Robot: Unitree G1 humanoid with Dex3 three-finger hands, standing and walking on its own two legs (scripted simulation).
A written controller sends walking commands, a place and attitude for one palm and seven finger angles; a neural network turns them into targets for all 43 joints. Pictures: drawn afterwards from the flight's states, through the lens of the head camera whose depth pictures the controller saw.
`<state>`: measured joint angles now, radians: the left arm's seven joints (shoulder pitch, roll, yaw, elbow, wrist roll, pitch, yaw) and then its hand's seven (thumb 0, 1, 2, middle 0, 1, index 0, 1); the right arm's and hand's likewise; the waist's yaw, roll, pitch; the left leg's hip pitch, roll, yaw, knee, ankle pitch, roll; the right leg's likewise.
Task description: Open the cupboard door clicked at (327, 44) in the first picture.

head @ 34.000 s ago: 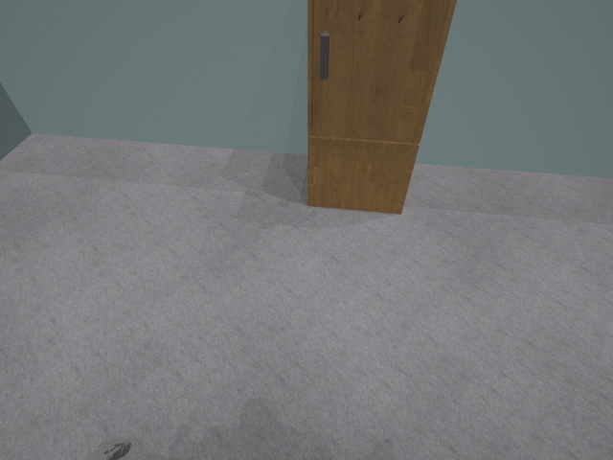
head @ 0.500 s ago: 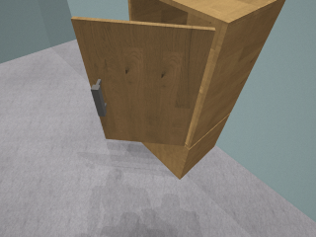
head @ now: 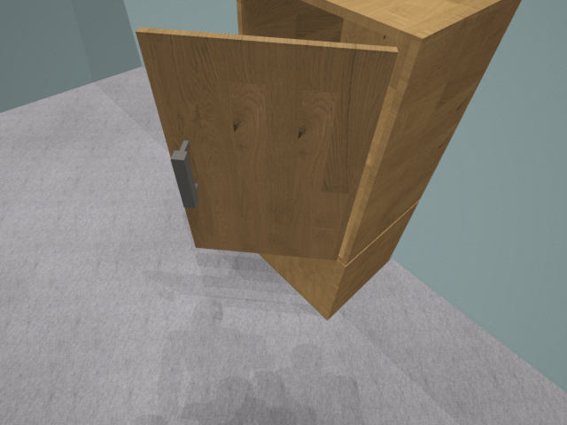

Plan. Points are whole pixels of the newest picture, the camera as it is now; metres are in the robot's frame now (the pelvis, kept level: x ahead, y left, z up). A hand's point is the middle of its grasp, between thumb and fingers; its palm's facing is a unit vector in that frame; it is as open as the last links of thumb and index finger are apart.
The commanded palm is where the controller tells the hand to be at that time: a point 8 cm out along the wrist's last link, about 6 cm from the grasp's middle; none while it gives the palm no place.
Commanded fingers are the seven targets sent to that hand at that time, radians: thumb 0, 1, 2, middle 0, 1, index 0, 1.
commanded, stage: look again from close up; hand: left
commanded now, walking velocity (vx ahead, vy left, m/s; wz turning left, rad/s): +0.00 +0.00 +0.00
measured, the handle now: (188, 174) +0.58 +0.24 -0.03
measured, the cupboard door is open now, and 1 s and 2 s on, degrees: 42 42 42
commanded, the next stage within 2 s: shuffle to correct the standing spot in 0.44 s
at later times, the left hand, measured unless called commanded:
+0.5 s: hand out of the picture -0.05 +0.19 -0.18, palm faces +0.01 -0.98 -0.20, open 7.3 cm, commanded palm none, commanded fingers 0.00 0.90 0.90 -0.20 -0.30 -0.20 -0.30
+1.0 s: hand out of the picture -0.03 +0.19 -0.19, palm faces -0.01 -0.99 -0.16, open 7.4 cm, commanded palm none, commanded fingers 0.00 0.90 0.90 -0.20 -0.30 -0.20 -0.30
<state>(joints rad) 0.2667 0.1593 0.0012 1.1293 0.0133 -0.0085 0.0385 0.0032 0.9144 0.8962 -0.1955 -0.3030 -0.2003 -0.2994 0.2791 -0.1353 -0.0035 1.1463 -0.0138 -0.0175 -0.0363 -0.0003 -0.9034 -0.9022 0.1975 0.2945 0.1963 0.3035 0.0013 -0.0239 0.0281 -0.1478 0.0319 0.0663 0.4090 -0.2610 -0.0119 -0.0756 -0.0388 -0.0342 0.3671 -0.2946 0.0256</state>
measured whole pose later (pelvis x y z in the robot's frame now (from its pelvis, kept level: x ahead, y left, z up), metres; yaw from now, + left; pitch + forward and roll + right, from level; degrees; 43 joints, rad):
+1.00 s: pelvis +0.00 +0.03 -0.01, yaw -2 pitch +0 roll +0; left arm 0.36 0.15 0.02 1.08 0.03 0.01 0.01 0.01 0.91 0.90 -0.20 -0.30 -0.20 -0.30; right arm 0.38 -0.14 -0.01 1.07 -0.03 -0.06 -0.02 0.00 -0.90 -0.90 0.20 0.29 0.20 0.30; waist -0.01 -0.02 0.02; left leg -0.20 0.00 0.11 0.52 -0.33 0.05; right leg -0.35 -0.05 -0.06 0.87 -0.51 -0.04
